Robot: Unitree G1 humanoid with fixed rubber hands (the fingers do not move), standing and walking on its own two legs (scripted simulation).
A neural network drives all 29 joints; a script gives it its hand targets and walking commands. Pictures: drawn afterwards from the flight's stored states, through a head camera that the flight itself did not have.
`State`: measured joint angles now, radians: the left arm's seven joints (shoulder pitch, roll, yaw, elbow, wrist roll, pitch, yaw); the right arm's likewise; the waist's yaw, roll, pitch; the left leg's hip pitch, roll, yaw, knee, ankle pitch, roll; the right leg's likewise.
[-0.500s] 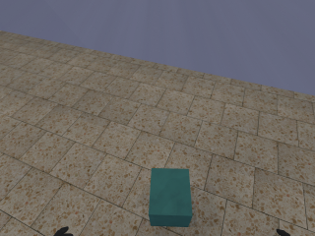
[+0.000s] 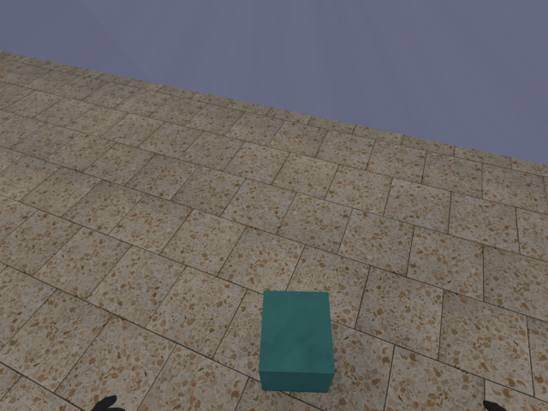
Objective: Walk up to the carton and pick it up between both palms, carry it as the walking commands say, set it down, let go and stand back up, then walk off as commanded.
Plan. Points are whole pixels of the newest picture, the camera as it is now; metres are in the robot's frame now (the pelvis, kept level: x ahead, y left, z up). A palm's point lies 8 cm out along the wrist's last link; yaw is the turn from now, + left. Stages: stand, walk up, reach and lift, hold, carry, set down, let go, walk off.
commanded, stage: walk off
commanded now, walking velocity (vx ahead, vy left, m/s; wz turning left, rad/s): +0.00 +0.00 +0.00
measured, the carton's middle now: (295, 341) +0.45 -0.01 -0.67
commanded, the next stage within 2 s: none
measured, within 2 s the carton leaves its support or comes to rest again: neither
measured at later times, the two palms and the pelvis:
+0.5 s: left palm out of the picture +0.04 +0.20 -0.13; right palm out of the picture +0.02 -0.40 -0.14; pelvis -0.01 -0.09 -0.02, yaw -3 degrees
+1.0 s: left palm out of the picture +0.03 +0.08 -0.15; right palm out of the picture -0.04 -0.46 -0.11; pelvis -0.02 -0.18 +0.00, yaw -5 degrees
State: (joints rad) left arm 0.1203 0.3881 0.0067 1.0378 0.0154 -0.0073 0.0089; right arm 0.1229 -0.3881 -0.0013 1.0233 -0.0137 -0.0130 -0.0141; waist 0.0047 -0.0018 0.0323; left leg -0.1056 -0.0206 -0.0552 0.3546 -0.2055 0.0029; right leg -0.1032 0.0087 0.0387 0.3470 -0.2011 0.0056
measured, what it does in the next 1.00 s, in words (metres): steps to the right: right foot, then left foot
